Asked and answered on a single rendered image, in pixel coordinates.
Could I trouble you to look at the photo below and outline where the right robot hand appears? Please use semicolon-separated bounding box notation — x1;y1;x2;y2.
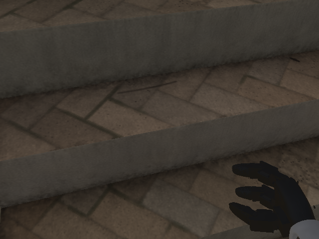
228;160;316;238

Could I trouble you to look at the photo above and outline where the right robot forearm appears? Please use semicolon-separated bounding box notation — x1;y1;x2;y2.
289;219;319;239

